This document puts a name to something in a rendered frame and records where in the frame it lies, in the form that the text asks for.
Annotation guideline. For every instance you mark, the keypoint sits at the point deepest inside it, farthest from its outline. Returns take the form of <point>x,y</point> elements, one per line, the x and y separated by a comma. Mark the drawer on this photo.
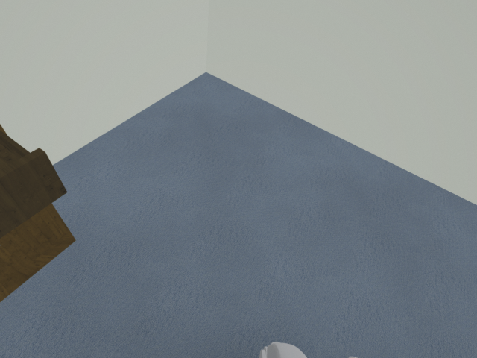
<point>28,183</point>

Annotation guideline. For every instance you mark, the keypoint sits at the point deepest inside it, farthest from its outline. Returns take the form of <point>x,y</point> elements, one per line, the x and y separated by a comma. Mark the robot right thigh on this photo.
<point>281,350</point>

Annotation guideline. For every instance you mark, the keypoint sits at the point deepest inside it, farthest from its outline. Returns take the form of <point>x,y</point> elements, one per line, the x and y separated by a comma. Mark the cabinet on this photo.
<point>30,246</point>

